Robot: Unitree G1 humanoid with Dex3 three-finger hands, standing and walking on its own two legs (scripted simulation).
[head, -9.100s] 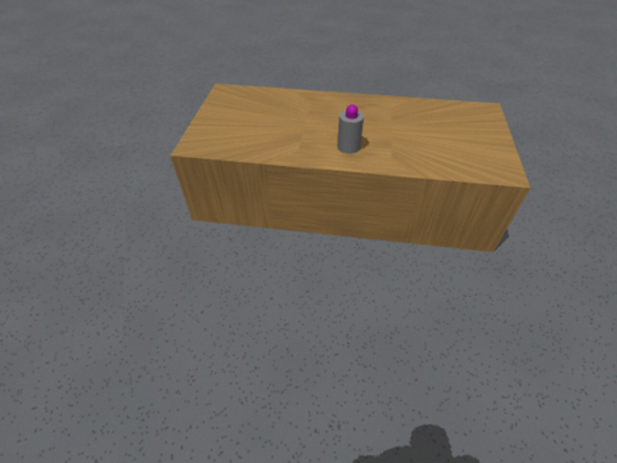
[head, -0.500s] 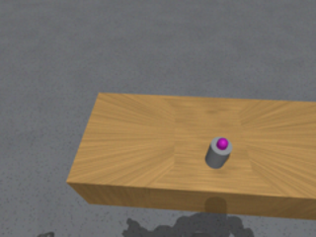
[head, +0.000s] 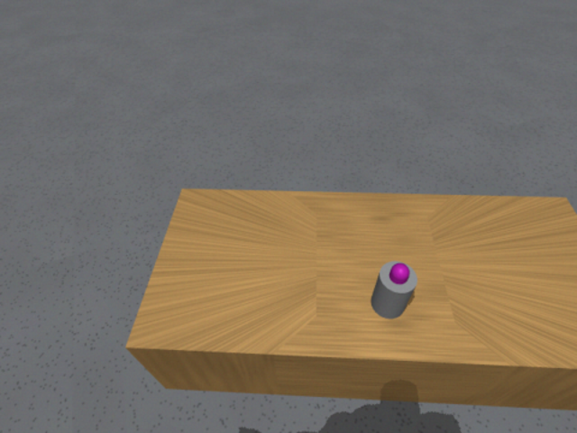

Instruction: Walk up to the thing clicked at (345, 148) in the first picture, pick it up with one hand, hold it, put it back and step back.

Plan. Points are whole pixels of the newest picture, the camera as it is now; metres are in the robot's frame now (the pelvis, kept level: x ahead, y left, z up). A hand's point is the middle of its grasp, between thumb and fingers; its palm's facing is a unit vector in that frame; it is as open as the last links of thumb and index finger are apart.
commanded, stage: walk up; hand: right
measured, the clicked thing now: (394, 286) +0.52 -0.23 -0.32
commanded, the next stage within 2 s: stand in 0.72 s
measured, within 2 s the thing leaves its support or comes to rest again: neither
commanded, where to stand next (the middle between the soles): +0.07 +0.01 m, yaw -2 degrees
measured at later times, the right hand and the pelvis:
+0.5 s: hand out of the picture +0.07 -0.26 -0.15, palm faces +0.02 +0.94 -0.34, open 7.4 cm; pelvis +0.00 +0.00 +0.01, yaw -1 degrees
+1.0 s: hand out of the picture +0.07 -0.25 -0.15, palm faces +0.00 +0.94 -0.33, open 7.4 cm; pelvis +0.00 +0.00 +0.01, yaw -1 degrees
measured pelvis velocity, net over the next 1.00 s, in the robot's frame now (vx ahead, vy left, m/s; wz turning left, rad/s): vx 0.00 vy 0.00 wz -0.02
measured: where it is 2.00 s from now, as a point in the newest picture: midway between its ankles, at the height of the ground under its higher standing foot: outside the picture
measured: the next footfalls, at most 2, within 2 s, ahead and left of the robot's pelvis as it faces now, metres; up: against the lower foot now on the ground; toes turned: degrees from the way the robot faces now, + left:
none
